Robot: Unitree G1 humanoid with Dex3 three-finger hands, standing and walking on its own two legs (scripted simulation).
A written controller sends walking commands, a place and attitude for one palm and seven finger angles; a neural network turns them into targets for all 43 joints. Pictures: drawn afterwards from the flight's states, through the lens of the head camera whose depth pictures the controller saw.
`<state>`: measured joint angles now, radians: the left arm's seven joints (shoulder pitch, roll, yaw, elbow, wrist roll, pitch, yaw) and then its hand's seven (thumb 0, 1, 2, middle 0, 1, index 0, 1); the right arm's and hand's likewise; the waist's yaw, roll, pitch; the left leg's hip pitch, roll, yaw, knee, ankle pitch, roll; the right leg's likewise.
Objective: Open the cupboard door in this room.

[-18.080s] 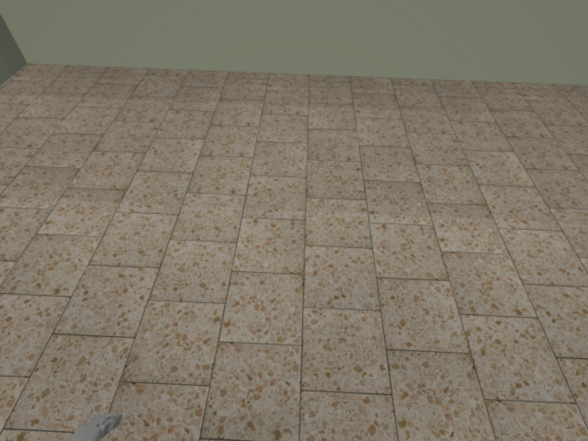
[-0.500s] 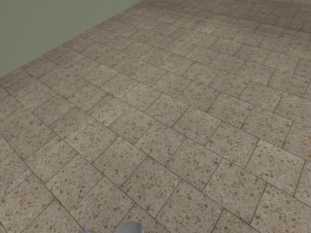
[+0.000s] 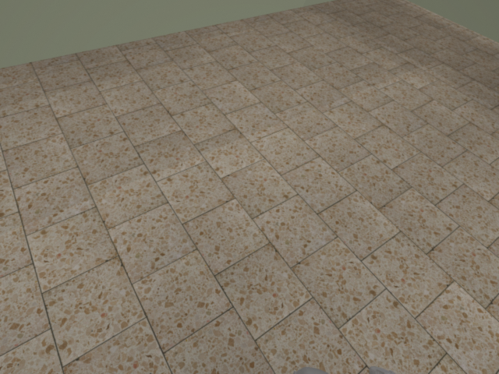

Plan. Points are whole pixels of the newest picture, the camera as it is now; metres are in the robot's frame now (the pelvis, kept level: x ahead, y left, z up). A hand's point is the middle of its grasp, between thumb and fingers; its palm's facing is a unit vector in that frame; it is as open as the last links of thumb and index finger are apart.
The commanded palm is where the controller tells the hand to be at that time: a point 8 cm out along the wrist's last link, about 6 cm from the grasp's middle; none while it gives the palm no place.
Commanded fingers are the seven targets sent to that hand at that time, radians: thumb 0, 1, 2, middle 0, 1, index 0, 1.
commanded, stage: turn or walk to find it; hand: left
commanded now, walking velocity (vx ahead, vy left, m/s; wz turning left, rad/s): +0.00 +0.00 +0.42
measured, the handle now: out of the picture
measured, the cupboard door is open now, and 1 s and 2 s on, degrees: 0 0 0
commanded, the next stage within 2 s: none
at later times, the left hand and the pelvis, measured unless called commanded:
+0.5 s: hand out of the picture +0.05 +0.15 -0.14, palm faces +0.18 -0.94 -0.28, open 7.4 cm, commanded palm none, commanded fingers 0.00 0.90 0.90 -0.20 -0.30 -0.20 -0.30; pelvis -0.03 -0.06 +0.00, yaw +12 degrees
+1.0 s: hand out of the picture -0.15 +0.18 -0.19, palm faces +0.47 -0.85 -0.24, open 7.4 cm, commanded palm none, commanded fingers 0.00 0.90 0.90 -0.20 -0.30 -0.20 -0.30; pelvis -0.07 -0.02 -0.01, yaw +25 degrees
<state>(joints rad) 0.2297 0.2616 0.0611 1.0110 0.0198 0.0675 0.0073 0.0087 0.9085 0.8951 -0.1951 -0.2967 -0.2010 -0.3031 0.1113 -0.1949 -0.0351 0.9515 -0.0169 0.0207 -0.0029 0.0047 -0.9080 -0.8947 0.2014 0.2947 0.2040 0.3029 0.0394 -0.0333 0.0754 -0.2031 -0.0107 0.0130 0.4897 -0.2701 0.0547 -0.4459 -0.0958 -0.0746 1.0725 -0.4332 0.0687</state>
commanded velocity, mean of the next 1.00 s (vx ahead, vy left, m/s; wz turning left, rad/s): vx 0.00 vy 0.00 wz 0.42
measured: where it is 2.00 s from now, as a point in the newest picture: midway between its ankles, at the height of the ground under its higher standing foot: outside the picture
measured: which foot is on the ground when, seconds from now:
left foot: down 0.00-0.38, up 0.40-0.86, down 0.88-1.00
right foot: up 0.00-0.34, down 0.36-0.88, up 0.90-1.00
